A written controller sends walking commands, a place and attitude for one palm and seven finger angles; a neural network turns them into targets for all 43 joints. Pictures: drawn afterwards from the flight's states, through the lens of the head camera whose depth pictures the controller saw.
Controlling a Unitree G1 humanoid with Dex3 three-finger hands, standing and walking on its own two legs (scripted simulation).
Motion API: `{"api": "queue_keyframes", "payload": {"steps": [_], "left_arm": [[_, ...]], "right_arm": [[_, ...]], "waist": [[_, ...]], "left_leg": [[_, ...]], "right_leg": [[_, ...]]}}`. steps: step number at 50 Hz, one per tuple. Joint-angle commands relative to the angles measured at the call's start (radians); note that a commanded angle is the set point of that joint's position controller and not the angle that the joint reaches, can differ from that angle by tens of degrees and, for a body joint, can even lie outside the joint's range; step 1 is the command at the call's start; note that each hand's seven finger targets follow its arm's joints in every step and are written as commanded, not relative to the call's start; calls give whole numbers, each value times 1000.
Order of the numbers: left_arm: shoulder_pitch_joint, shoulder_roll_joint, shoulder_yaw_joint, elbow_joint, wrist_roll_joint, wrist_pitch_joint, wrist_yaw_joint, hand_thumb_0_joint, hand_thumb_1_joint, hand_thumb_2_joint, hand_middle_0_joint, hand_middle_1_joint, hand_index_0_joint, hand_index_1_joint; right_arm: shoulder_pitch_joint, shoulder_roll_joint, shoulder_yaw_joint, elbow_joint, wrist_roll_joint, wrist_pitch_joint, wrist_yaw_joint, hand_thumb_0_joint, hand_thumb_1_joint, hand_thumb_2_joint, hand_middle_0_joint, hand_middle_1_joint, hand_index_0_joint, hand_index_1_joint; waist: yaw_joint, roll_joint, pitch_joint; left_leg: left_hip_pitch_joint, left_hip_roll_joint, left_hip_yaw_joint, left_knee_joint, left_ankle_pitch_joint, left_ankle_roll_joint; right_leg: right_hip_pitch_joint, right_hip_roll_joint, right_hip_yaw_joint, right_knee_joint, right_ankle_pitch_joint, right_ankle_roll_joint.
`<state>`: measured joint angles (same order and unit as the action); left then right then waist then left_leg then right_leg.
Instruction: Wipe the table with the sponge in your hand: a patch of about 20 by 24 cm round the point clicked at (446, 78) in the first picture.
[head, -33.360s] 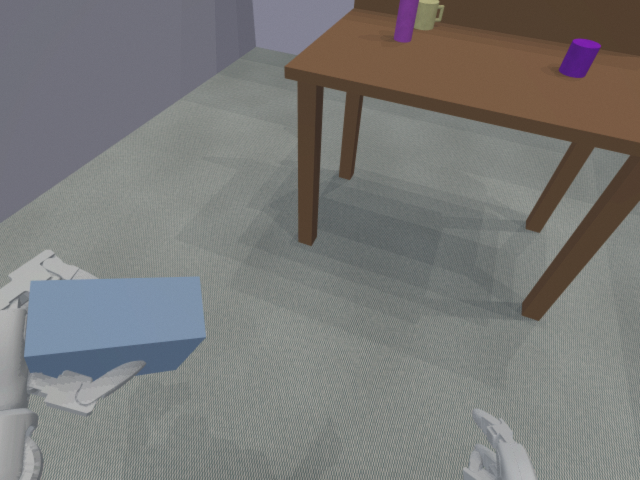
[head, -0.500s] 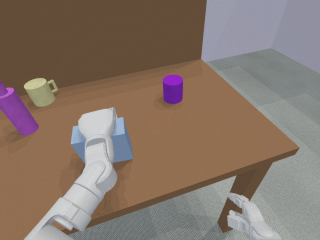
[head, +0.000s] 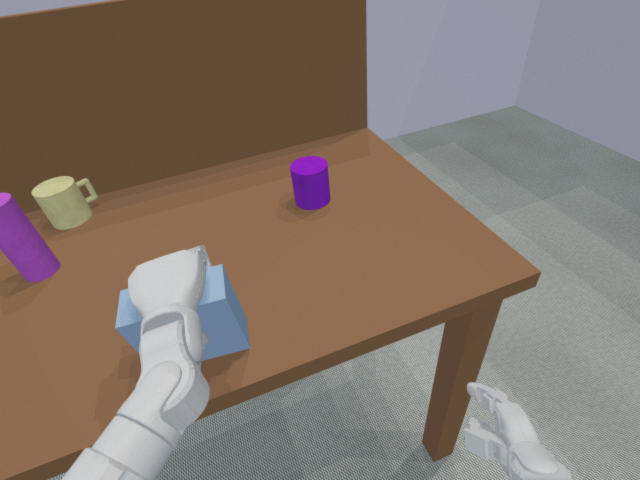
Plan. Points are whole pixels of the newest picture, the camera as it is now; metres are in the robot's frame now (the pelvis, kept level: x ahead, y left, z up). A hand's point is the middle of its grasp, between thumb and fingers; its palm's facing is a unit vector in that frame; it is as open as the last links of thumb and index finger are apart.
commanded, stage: wipe back along the third lane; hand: left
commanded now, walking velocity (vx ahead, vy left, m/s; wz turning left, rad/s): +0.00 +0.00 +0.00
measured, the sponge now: (194, 329) +0.31 +0.22 +0.05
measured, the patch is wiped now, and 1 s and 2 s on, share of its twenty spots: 1.00 1.00 1.00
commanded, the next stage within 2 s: slide back across to the middle lane in 0.20 s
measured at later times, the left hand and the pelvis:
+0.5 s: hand (188, 319) +0.28 +0.20 +0.10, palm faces +0.10 -0.10 -0.99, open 9.6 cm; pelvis +0.00 -0.02 +0.00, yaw -1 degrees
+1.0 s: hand (138, 333) +0.25 +0.25 +0.11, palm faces +0.09 -0.12 -0.99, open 9.6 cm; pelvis +0.00 -0.01 +0.00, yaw -2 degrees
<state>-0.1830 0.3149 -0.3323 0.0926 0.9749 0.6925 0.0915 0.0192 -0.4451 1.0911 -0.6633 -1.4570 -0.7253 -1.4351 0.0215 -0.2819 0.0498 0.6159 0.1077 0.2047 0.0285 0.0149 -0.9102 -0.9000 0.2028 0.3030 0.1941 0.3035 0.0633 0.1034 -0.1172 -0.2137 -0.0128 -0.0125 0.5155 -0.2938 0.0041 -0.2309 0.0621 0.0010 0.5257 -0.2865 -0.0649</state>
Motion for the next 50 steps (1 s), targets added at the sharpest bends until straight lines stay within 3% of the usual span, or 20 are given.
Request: {"api": "queue_keyframes", "payload": {"steps": [1, 7, 9, 12, 13, 16, 17, 19, 22, 24, 27, 31, 32, 35, 37, 39, 42, 43, 47, 50], "left_arm": [[-46, 21, 30, -35, -66, 6, -56, 0, 100, 1300, -1200, -1600, -1200, -1600], [34, 53, 70, -60, -72, -31, -58, 0, 100, 1300, -1200, -1600, -1200, -1600], [18, 12, 24, -64, -77, -35, -59, 0, 100, 1300, -1200, -1600, -1200, -1600], [39, 42, 57, -78, -73, -44, -56, 0, 100, 1300, -1200, -1600, -1200, -1600], [30, 12, 26, -79, -78, -45, -57, 0, 100, 1300, -1200, -1600, -1200, -1600], [12, 48, 61, -64, -79, -50, -53, 0, 100, 1300, -1200, -1600, -1200, -1600], [8, 120, 129, -75, -71, -53, -49, 0, 100, 1300, -1200, -1600, -1200, -1600], [12, 91, 107, -92, -77, -57, -48, 0, 100, 1300, -1200, -1600, -1200, -1600], [92, 179, 198, -153, -74, -76, -48, 0, 100, 1300, -1200, -1600, -1200, -1600], [83, 141, 162, -185, -71, -81, -51, 0, 100, 1300, -1200, -1600, -1200, -1600], [157, 212, 240, -259, -72, -90, -46, 0, 100, 1300, -1200, -1600, -1200, -1600], [192, 219, 258, -308, -92, -95, -44, 0, 100, 1300, -1200, -1600, -1200, -1600], [197, 252, 291, -323, -90, -95, -44, 0, 100, 1300, -1200, -1600, -1200, -1600], [201, 243, 282, -334, -94, -93, -46, 0, 100, 1300, -1200, -1600, -1200, -1600], [217, 311, 341, -347, -90, -96, -47, 0, 100, 1300, -1200, -1600, -1200, -1600], [215, 268, 306, -350, -93, -94, -51, 0, 100, 1300, -1200, -1600, -1200, -1600], [215, 326, 354, -343, -86, -98, -55, 0, 100, 1300, -1200, -1600, -1200, -1600], [198, 286, 313, -346, -86, -99, -61, 0, 100, 1300, -1200, -1600, -1200, -1600], [152, 333, 339, -309, -73, -105, -73, 0, 100, 1300, -1200, -1600, -1200, -1600], [160, 335, 338, -261, -71, -120, -85, 0, 100, 1300, -1200, -1600, -1200, -1600]], "right_arm": [[-254, -85, -33, -179, 0, -71, -12, 0, -900, -900, 200, 300, 200, 300], [-264, -87, -40, -181, -7, -92, -17, 0, -900, -900, 200, 300, 200, 300], [-262, -81, -39, -184, -5, -97, -18, 0, -900, -900, 200, 300, 200, 300], [-266, -85, -43, -178, -8, -105, -19, 0, -900, -900, 200, 300, 200, 300], [-265, -82, -42, -182, -8, -107, -21, 0, -900, -900, 200, 300, 200, 300], [-258, -87, -43, -167, -11, -113, -30, 0, -900, -900, 200, 300, 200, 300], [-264, -91, -46, -161, -14, -115, -33, 0, -900, -900, 200, 300, 200, 300], [-263, -82, -43, -168, -16, -119, -37, 0, -900, -900, 200, 300, 200, 300], [-275, -83, -42, -165, -23, -124, -37, 0, -900, -900, 200, 300, 200, 300], [-267, -77, -39, -169, -22, -126, -39, 0, -900, -900, 200, 300, 200, 300], [-277, -77, -41, -169, -28, -128, -36, 0, -900, -900, 200, 300, 200, 300], [-267, -76, -38, -168, -30, -125, -45, 0, -900, -900, 200, 300, 200, 300], [-273, -78, -37, -165, -33, -124, -46, 0, -900, -900, 200, 300, 200, 300], [-262, -80, -35, -166, -33, -121, -55, 0, -900, -900, 200, 300, 200, 300], [-272, -85, -34, -161, -34, -119, -61, 0, -900, -900, 200, 300, 200, 300], [-257, -82, -35, -170, -33, -120, -67, 0, -900, -900, 200, 300, 200, 300], [-262, -88, -36, -164, -34, -121, -73, 0, -900, -900, 200, 300, 200, 300], [-257, -86, -33, -171, -35, -123, -76, 0, -900, -900, 200, 300, 200, 300], [-261, -92, -33, -164, -35, -128, -89, 0, -900, -900, 200, 300, 200, 300], [-241, -96, -34, -158, -36, -137, -95, 0, -900, -900, 200, 300, 200, 300]], "waist": [[10, -204, -25], [24, -211, -6], [15, -206, 11], [23, -206, 13], [18, -217, 15], [17, -238, 20], [28, -234, 17], [29, -231, -14], [58, -191, -57], [46, -189, -66], [65, -173, -83], [55, -193, -53], [58, -183, -45], [49, -169, -27], [57, -154, -26], [49, -148, -29], [52, -146, -36], [46, -149, -43], [45, -131, -18], [47, -161, -28]], "left_leg": [[-45, -28, 22, -56, 146, 43], [-46, -34, 22, -54, 105, 46], [-45, -36, 31, -54, 96, 48], [-37, -36, 22, -55, 87, 47], [-40, -36, 31, -53, 86, 50], [-41, -37, 30, -51, 86, 50], [-28, -38, 22, -48, 88, 49], [-36, -41, 31, -48, 113, 51], [-17, -44, 20, -43, 170, 47], [-14, -43, 26, -45, 197, 48], [4, -42, 19, -40, 242, 46], [-1, -42, 25, -34, 248, 43], [9, -41, 17, -36, 250, 44], [6, -38, 18, -38, 242, 43], [15, -39, 9, -35, 244, 43], [15, -38, 16, -34, 246, 44], [20, -39, 7, -33, 242, 44], [16, -40, 14, -33, 240, 47], [20, -40, 5, -48, 196, 47], [11, -40, 8, -44, 201, 49]], "right_leg": [[72, -23, 65, -117, 172, 14], [61, -26, 106, -155, 84, 17], [52, -31, 98, -160, 67, 21], [40, -26, 119, -176, 31, 17], [45, -33, 109, -174, 30, 23], [46, -33, 125, -183, 38, 25], [41, -28, 149, -188, 26, 20], [81, -35, 129, -163, 94, 25], [129, -32, 151, -137, 205, 19], [142, -31, 135, -117, 270, 22], [170, -28, 154, -101, 371, 18], [171, -37, 157, -94, 440, 26], [157, -30, 174, -102, 425, 19], [142, -32, 159, -105, 395, 22], [134, -27, 188, -112, 370, 14], [132, -31, 159, -108, 362, 19], [128, -27, 179, -115, 342, 14], [134, -34, 155, -109, 343, 21], [93, -26, 163, -143, 214, 15], [104, -33, 135, -133, 224, 22]]}}
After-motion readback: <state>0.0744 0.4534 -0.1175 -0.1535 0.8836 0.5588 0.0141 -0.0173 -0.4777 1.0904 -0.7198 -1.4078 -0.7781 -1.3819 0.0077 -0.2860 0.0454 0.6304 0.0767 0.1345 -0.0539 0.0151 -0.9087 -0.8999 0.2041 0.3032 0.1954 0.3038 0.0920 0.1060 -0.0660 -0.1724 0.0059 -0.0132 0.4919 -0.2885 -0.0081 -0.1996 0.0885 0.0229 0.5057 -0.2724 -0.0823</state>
